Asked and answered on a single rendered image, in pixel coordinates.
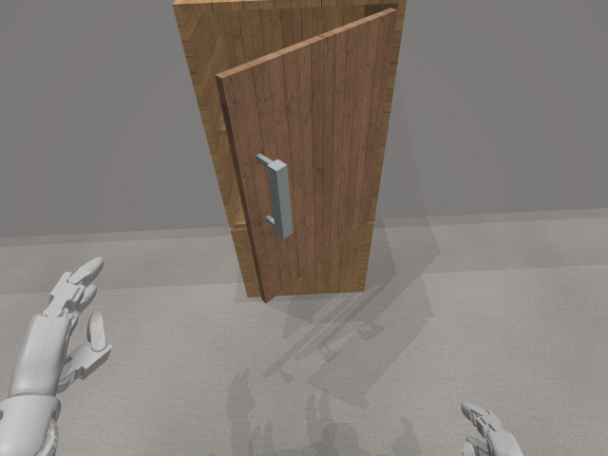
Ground right robot hand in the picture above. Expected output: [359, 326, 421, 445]
[461, 402, 524, 456]

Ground handle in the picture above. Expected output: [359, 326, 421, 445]
[256, 153, 293, 239]

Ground cupboard door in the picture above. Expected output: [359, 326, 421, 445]
[215, 8, 397, 303]

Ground left robot hand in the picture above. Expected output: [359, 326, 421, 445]
[8, 256, 112, 398]

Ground left robot forearm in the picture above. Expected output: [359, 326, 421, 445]
[0, 393, 61, 456]

